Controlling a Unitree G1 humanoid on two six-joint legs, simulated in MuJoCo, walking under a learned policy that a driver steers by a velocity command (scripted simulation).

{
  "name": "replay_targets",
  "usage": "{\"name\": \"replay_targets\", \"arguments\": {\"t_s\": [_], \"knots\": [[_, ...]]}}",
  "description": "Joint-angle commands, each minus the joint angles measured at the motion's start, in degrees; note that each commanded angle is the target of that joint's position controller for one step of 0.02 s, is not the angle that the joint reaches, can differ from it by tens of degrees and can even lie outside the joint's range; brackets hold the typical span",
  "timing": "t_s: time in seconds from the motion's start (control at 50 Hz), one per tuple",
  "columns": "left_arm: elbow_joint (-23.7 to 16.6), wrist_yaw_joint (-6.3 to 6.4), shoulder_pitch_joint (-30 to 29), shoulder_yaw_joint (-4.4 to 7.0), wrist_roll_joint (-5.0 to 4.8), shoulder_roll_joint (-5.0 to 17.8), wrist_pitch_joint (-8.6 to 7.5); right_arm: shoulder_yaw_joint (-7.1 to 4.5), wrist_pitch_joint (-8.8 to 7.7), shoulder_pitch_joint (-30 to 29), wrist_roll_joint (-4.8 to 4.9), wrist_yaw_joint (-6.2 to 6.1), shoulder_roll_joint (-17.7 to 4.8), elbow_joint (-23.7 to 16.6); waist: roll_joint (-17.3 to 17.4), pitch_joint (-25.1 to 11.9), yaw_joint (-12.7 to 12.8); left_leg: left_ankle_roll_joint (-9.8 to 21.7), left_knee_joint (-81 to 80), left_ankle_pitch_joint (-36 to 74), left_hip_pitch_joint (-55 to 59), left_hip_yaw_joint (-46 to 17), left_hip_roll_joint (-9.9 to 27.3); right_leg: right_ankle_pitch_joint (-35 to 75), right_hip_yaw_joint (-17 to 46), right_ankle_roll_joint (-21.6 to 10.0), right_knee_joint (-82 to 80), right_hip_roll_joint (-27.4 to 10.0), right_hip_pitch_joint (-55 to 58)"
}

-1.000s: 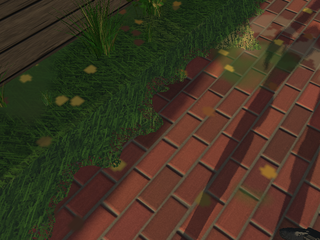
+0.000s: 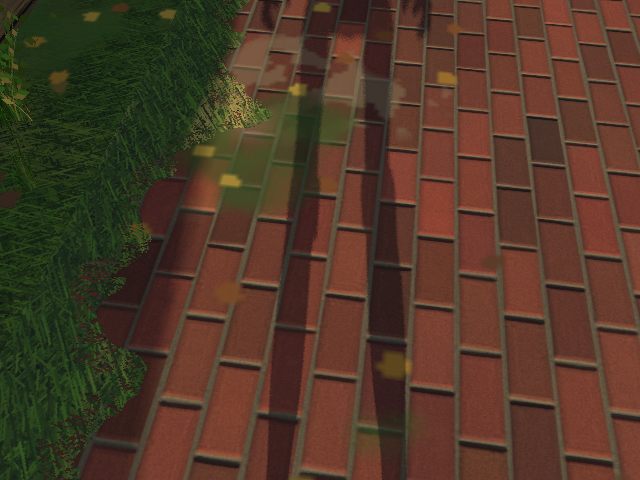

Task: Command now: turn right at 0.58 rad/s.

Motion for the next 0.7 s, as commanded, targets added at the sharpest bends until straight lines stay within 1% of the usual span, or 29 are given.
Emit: {"name": "replay_targets", "arguments": {"t_s": [0.02,0.04,0.06,0.08,0.1,0.12,0.14,0.18,0.24,0.26,0.3,0.34,0.36,0.38,0.4,0.42,0.44,0.46,0.48,0.5,0.52,0.54,0.56,0.58,0.6,0.62,0.64,0.66,0.7], "knots": [[-6.2,0.21,0.9,0.98,-0.27,4.1,-0.8,-3.59,-0.39,3.7,-2.49,-0.23,-14.8,-2.1,18.3,-6.3,1.3,13.0,-13.2,18.4,12.3,-24.3,22.6,-22.1,-2.2,-0.7,14.7,3.0,-12.7],[-4.8,0.03,2.2,2.45,0.67,9.4,-1.39,-2.61,-0.68,1.4,-3.18,-0.32,-11.1,-4.0,14.6,-6.3,0.6,17.8,-13.2,20.4,9.6,-25.7,26.4,-24.0,-1.3,1.5,28.6,-1.2,-13.3],[-3.3,-0.23,3.3,3.51,-0.03,11.5,-1.24,-1.76,-0.73,-1.4,-2.68,-0.65,-8.1,-5.1,10.3,-5.4,1.6,16.0,-12.1,19.6,7.9,-19.1,23.1,-20.0,-1.6,2.1,33.8,-2.1,-12.7],[-2.0,-0.08,4.5,3.56,-0.06,10.3,-0.62,-1.48,-0.56,-3.4,-1.72,-0.91,-7.0,-5.5,8.5,-4.3,2.4,13.1,-11.2,16.9,7.7,-13.4,18.9,-16.6,-2.8,3.2,36.0,-2.7,-13.0],[-1.7,0.0,4.5,3.28,0.13,9.0,-0.09,-1.17,-0.45,-3.7,-0.68,-1.21,-6.1,-5.5,8.7,-3.4,1.6,11.9,-11.0,15.9,8.7,-10.4,17.2,-13.5,-3.3,4.3,38.1,-3.1,-14.8],[-2.0,-0.21,4.0,2.79,-0.07,7.3,0.22,-0.9,-0.2,-3.0,-0.5,-1.56,-6.1,-5.3,8.9,-2.7,1.0,11.8,-11.1,17.3,8.7,-7.6,16.1,-11.9,-4.4,5.1,38.5,-3.4,-15.1],[-2.8,-0.36,2.5,2.28,-0.29,6.0,0.2,-0.89,0.08,-1.3,-0.66,-1.77,-6.3,-4.9,9.2,-2.5,-0.1,12.3,-11.3,18.2,9.0,-5.7,15.1,-10.9,-5.8,5.6,36.5,-3.4,-14.8],[-4.4,-0.39,-0.5,1.44,-0.42,4.3,-0.15,-1.11,0.52,2.2,-0.94,-2.05,-7.2,-4.0,10.2,-3.6,-2.3,13.6,-10.9,21.1,13.6,-5.1,15.7,-10.9,-6.9,6.3,30.0,-4.0,-15.0],[-5.2,-0.74,-1.4,0.31,0.28,2.8,-0.42,-1.62,0.84,2.1,-0.53,-1.57,-9.2,-3.8,11.3,-5.8,-2.9,14.2,-9.8,23.8,14.6,-3.5,16.8,-12.7,-8.8,6.1,19.0,-5.7,-8.2],[-5.2,-0.87,-1.3,0.09,0.33,2.7,-0.43,-1.78,0.93,1.7,-0.32,-1.24,-9.9,-3.8,11.9,-5.9,-3.0,14.2,-9.7,24.8,13.3,-2.9,17.0,-12.8,-10.1,5.8,15.5,-5.9,-4.9],[-4.7,-1.08,-0.3,0.18,0.23,3.6,-0.3,-1.82,1.06,2.0,0.2,-0.65,-10.5,-3.2,12.5,-5.9,-3.0,14.2,-8.9,25.8,12.3,-3.0,17.3,-11.2,-11.9,5.1,9.0,-5.4,-0.4],[-3.0,-1.41,2.7,0.24,0.33,3.3,-0.25,-1.45,1.19,1.2,1.08,-0.34,-10.2,-2.6,11.6,-5.4,-1.1,12.7,-6.3,24.6,10.5,-2.2,16.5,-2.7,-13.5,3.2,-3.3,-4.6,6.0],[-2.0,-1.55,4.4,0.32,0.52,3.5,-0.28,-0.99,1.11,2.1,1.5,-0.27,-9.2,-1.8,10.5,-5.2,-0.1,10.5,-4.7,22.0,8.2,-1.3,15.4,4.0,-13.7,1.5,-11.5,-4.2,11.2],[-2.0,-1.24,4.9,0.35,0.87,4.7,-0.24,0.14,0.51,5.0,0.72,0.2,-6.4,-0.5,6.6,-6.7,-0.6,6.2,-2.8,15.1,2.6,-0.2,13.3,12.1,-8.1,-0.3,-14.1,-8.2,20.2],[-2.3,-0.39,6.0,0.62,1.75,8.2,-0.03,1.98,-0.41,6.6,-2.41,1.22,-1.6,-1.2,-7.6,-10.7,-2.9,1.0,5.4,-4.0,-4.7,4.5,8.3,32.9,4.3,-4.2,-10.7,-20.4,28.5],[-1.8,-0.94,2.7,-0.73,2.93,4.4,-0.68,1.97,-0.39,5.1,-1.29,1.12,-1.9,-1.3,-10.6,-9.9,-2.6,-1.2,4.1,-15.6,-2.3,3.8,6.9,27.3,4.7,-11.6,-11.0,-24.2,18.0],[-2.5,-1.55,-1.4,-1.18,3.11,2.5,-1.63,1.41,0.04,3.7,-0.64,0.82,-5.2,-0.8,-6.9,-6.8,-2.6,-2.1,3.8,-11.7,0.6,3.6,7.3,17.9,1.8,-11.3,-12.2,-20.5,14.0],[-1.7,-1.53,-2.5,-0.98,3.11,2.9,-2.27,1.18,0.19,2.1,-0.37,0.61,-5.8,-0.9,-7.4,-5.2,-2.6,-2.1,1.3,-4.8,0.5,4.0,6.4,12.3,-1.1,-8.3,-12.1,-17.2,13.7],[-1.3,-1.34,-2.2,-0.42,2.81,4.8,-2.66,1.02,0.61,1.2,-0.37,0.1,-6.6,-0.6,-8.0,-4.1,-1.9,-2.2,0.3,-0.2,0.5,4.1,5.9,9.2,-2.7,-6.4,-12.1,-15.4,13.6],[-0.6,-1.1,-1.9,-0.09,2.33,5.8,-2.93,0.81,1.07,1.3,-0.61,-0.23,-7.8,-0.9,-8.8,-2.9,-1.7,-2.2,-0.2,2.7,0.4,3.5,6.1,9.1,-3.0,-5.6,-12.1,-15.6,12.9],[-0.1,-0.72,-1.0,0.06,2.19,6.2,-2.86,0.76,1.26,1.7,-0.37,-0.25,-8.3,-1.2,-8.3,-2.4,-1.7,-1.9,0.7,4.6,0.4,3.6,5.9,8.9,-3.4,-5.4,-11.7,-15.6,12.4],[0.1,-0.33,0.3,0.35,2.02,6.5,-2.59,0.46,1.37,2.4,0.2,-0.21,-9.2,-1.1,-7.4,-1.8,-1.0,-1.2,2.9,4.7,-1.1,4.2,5.4,8.4,-3.8,-5.6,-11.8,-15.9,12.6],[0.3,0.07,1.3,0.73,1.83,7.1,-2.27,0.19,1.47,2.5,0.6,-0.18,-9.2,-1.0,-6.7,-1.3,-0.5,-0.8,5.6,2.7,-3.4,4.9,4.7,9.2,-3.5,-6.5,-11.7,-17.2,13.4],[0.4,0.42,2.0,1.01,1.69,7.4,-2.07,0.12,1.63,2.3,0.66,-0.14,-8.4,-1.2,-6.9,-1.1,0.1,-0.7,8.8,-2.2,-5.6,5.4,4.2,11.2,-2.3,-8.2,-11.9,-19.4,13.9],[0.2,0.76,1.8,1.12,1.82,7.3,-2.05,-0.01,1.94,1.9,0.62,-0.04,-7.7,-1.5,-8.1,-1.4,0.8,-0.8,15.6,-11.9,-8.2,5.2,4.2,14.4,-0.2,-10.8,-12.4,-22.6,14.3],[-0.1,0.97,1.8,1.13,2.09,7.2,-2.2,-0.33,2.35,1.7,0.74,0.16,-7.3,-1.9,-7.9,-1.4,1.4,-1.0,24.8,-20.0,-11.8,3.7,5.3,19.6,1.8,-13.7,-13.0,-26.2,14.6],[-0.2,1.0,1.0,1.05,2.06,6.7,-2.43,-0.71,2.82,2.6,1.13,0.29,-7.0,-1.9,-6.2,-1.3,0.7,-1.4,30.8,-22.6,-13.8,2.3,6.1,23.7,1.5,-15.3,-13.1,-27.9,14.5],[-0.4,0.88,-0.9,1.06,1.73,6.4,-2.69,-0.84,3.28,3.7,1.36,0.27,-6.4,-1.7,-4.6,-1.0,-0.4,-1.8,31.4,-21.6,-14.4,1.8,6.8,24.3,-0.9,-15.0,-13.1,-27.2,14.2],[-0.6,0.59,-4.4,1.26,1.25,6.3,-2.95,-0.65,3.75,4.0,0.96,0.35,-5.5,-1.8,-3.8,-1.4,-1.4,-2.4,27.0,-16.8,-11.7,3.3,7.4,24.1,-6.1,-13.1,-12.4,-24.7,13.2]]}}
Keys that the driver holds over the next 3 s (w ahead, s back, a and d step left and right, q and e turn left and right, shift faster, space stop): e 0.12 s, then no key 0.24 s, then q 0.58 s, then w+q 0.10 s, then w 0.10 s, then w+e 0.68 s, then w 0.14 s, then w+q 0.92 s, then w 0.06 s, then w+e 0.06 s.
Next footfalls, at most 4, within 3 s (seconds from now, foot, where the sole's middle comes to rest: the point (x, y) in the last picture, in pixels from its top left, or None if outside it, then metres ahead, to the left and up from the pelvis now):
0.38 right None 0.01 -0.14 -0.77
0.84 left None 0.04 0.11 -0.77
1.52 right None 0.33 -0.09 -0.77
2.00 left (297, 378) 0.67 0.08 -0.77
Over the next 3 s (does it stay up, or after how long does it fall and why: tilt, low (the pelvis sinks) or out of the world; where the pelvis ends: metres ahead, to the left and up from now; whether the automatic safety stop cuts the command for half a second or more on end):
stays up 1.01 0.01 -0.02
